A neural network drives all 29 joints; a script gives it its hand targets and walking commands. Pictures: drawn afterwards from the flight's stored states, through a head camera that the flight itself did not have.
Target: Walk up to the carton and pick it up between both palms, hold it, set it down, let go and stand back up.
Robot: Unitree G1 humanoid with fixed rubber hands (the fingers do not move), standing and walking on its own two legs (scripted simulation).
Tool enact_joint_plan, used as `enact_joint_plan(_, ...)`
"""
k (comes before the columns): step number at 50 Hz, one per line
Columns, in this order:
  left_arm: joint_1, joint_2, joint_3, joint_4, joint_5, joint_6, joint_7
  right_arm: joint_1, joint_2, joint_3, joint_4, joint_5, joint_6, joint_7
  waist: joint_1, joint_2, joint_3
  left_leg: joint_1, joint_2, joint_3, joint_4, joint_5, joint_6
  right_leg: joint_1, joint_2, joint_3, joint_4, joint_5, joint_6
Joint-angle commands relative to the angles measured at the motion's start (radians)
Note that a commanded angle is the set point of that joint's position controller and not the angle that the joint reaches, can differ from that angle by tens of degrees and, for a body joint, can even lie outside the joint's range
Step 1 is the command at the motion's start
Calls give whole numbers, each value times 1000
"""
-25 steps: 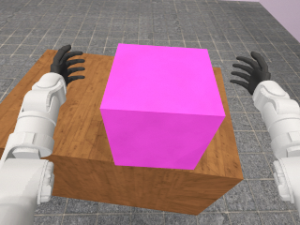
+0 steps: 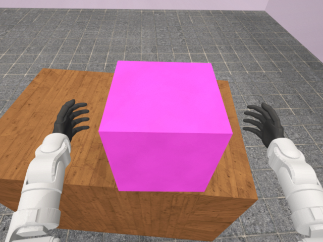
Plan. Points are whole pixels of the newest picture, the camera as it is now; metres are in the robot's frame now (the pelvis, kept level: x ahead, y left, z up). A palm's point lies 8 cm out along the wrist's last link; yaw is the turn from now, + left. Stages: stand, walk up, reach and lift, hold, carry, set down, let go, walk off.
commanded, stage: set down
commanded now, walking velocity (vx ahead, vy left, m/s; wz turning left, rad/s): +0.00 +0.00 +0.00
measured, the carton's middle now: (163, 129) +0.43 +0.00 +0.02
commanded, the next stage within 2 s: none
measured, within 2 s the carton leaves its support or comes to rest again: neither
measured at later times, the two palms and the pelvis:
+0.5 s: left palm (62, 171) +0.28 +0.24 +0.05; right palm (269, 174) +0.26 -0.25 +0.04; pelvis +0.00 +0.01 +0.00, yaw +0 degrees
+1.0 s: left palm (58, 221) +0.19 +0.25 -0.03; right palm (255, 217) +0.19 -0.23 -0.04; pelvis +0.00 +0.01 -0.01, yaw +1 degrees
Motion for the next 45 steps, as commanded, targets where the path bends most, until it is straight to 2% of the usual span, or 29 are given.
enact_joint_plan(1, -182, 130, 24, -202, -20, -121, -1, -191, -128, -83, -235, -26, -85, -2, 17, 3, -326, 91, -104, 21, -6, 270, 16, 145, 37, 0, -13, 356, 43)
enact_joint_plan(2, -222, 132, 13, -188, -26, -133, 3, -230, -137, -111, -221, -31, -92, -2, 9, 27, -303, 87, -104, 21, -1, 266, 8, 92, 36, -8, -18, 322, 38)
enact_joint_plan(3, -176, 128, 9, -179, -19, -143, 4, -163, -132, -124, -211, -55, -100, -2, -1, 26, -295, 116, -101, 12, 1, 259, 6, 73, 37, -11, -24, 297, 33)
enact_joint_plan(5, -165, 132, -10, -227, -37, -177, 9, -140, -118, -133, -252, -58, -125, 1, 2, 49, -318, 140, -98, 16, 6, 255, 0, 55, 34, -9, -29, 280, 25)
enact_joint_plan(6, -135, 123, -15, -242, -42, -191, 13, -110, -119, -145, -246, -58, -133, 4, -9, 62, -316, 168, -94, 12, 14, 268, -5, 41, 38, -11, -28, 269, 19)
enact_joint_plan(7, -171, 141, -5, -205, -47, -200, 15, -142, -134, -150, -222, -69, -136, 7, -5, 39, -306, 146, -92, 6, 16, 245, 0, 23, 37, -15, -28, 235, 22)
enact_joint_plan(9, -110, 113, -19, -194, -34, -211, 20, -91, -131, -160, -214, -91, -147, 14, 1, 31, -267, 134, -88, 7, -2, 208, -5, 18, 40, -25, -37, 179, 16)
enact_joint_plan(10, -71, 102, -24, -197, -38, -216, 22, -48, -108, -129, -195, -72, -148, 22, 12, 19, -258, 171, -85, -1, -2, 250, -3, 8, 44, -23, -39, 201, 17)
enact_joint_plan(11, -84, 98, -38, -173, -40, -214, 19, -58, -119, -147, -183, -85, -147, 23, -7, 28, -243, 164, -87, 2, -1, 226, -4, 1, 42, -18, -49, 174, 12)
enact_joint_plan(12, 15, 63, -40, -163, -30, -217, 15, 36, -97, -123, -154, -74, -152, 29, 1, 18, -223, 186, -84, -6, 0, 260, -6, 8, 45, -20, -52, 196, 12)
enact_joint_plan(13, 58, 69, -40, -197, -24, -234, 12, 67, -110, -136, -182, -81, -171, 29, 4, 40, -259, 212, -85, -8, 8, 288, -10, 22, 47, -19, -51, 213, 9)
enact_joint_plan(14, -6, 99, -20, -200, -22, -243, 15, 4, -119, -144, -202, -84, -180, 28, 6, 18, -281, 189, -87, -3, 14, 300, -7, 42, 50, -15, -48, 224, 9)
enact_joint_plan(15, 32, 79, -32, -201, -20, -257, 18, 39, -102, -136, -216, -78, -193, 33, 7, 16, -282, 183, -89, -8, 18, 301, -9, 46, 50, -18, -43, 227, 10)
enact_joint_plan(16, 111, 70, -32, -180, -16, -274, 15, 98, -90, -123, -231, -80, -208, 35, 17, -10, -256, 181, -91, -5, 14, 285, -3, 61, 47, -13, -48, 218, 16)
enact_joint_plan(18, 43, 70, -59, -204, -34, -305, 24, 54, -91, -149, -241, -105, -221, 41, 15, -6, -227, 131, -87, -6, 2, 226, 0, 33, 47, -15, -49, 135, 5)
enact_joint_plan(19, 53, 80, -52, -204, -34, -324, 39, 70, -85, -154, -233, -103, -227, 51, 22, 9, -225, 136, -83, -7, -6, 212, -5, 19, 42, -12, -52, 113, -3)
enact_joint_plan(20, 82, 60, -79, -199, -45, -342, 47, 94, -77, -159, -249, -104, -239, 58, 13, 17, -220, 155, -80, -13, -7, 204, -6, -15, 45, -17, -58, 89, -2)
enact_joint_plan(22, 93, 47, -86, -156, -41, -362, 61, 126, -67, -153, -206, -108, -238, 71, 20, 20, -189, 145, -77, -13, -17, 167, -3, -23, 35, -3, -71, 53, -14)
enact_joint_plan(23, 85, 39, -84, -104, -34, -359, 58, 96, -57, -129, -201, -102, -229, 72, 27, -14, -164, 123, -83, -11, -21, 143, 7, -34, 31, 2, -70, 38, -7)
enact_joint_plan(24, 173, 12, -92, -92, -29, -366, 55, 196, -49, -120, -172, -107, -234, 72, 27, -9, -136, 127, -77, -21, -21, 165, 7, -11, 33, 8, -66, 58, -10)
enact_joint_plan(25, 446, -47, -68, 46, 19, -408, 24, 466, 40, -54, -127, -121, -257, 83, 107, -49, -59, 139, -91, -9, -31, 198, 6, 61, 22, 4, -85, 55, -26)
enact_joint_plan(26, 345, -1, -60, 4, 30, -449, 4, 391, 9, -99, -173, -116, -285, 71, 89, -38, -138, 161, -103, -2, -17, 225, 5, 57, 24, 8, -86, 94, -16)
enact_joint_plan(27, 394, -9, -51, 24, 36, -479, 2, 425, 33, -80, -153, -124, -315, 67, 98, -27, -107, 133, -106, -4, -13, 246, 3, 77, 23, 7, -74, 133, -18)
enact_joint_plan(28, 372, 6, -53, 0, 36, -509, 5, 409, 32, -101, -169, -131, -347, 60, 89, -17, -114, 117, -111, 2, -11, 240, -3, 85, 24, 5, -68, 146, -12)
enact_joint_plan(33, 329, 19, -146, -45, -23, -677, 59, 378, 54, -148, -199, -184, -470, 46, 49, 49, -37, 58, -83, 6, -2, 93, -19, -17, 24, -7, -39, 1, -30)
enact_joint_plan(36, 351, 32, -187, -8, -51, -759, 77, 394, 65, -143, -133, -182, -511, 55, 32, 75, -28, 55, -66, -3, 20, 62, -26, -43, 24, -5, -8, -33, -35)
enact_joint_plan(41, 447, 32, -186, 129, -56, -843, 62, 461, 82, -100, 32, -163, -596, 59, 33, 46, -43, 74, -68, -14, 79, 157, -33, -23, 30, 1, 32, 25, -20)
enact_joint_plan(45, 483, 22, -174, 211, -53, -865, 32, 465, 72, -63, 133, -154, -673, 52, 33, 10, -50, 77, -83, -9, 110, 224, -32, 7, 36, 5, 48, 106, -11)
